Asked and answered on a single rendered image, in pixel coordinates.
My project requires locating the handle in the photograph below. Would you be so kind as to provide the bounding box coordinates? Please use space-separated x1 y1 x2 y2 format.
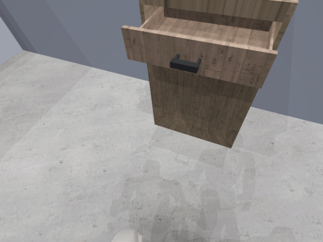
170 54 201 74

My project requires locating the robot left thigh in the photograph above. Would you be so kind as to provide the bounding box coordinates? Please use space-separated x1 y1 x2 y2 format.
112 229 142 242

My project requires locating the drawer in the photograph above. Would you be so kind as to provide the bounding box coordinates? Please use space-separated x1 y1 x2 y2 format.
121 7 278 89

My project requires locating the cabinet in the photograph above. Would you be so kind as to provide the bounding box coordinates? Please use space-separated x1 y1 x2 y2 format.
139 0 298 148

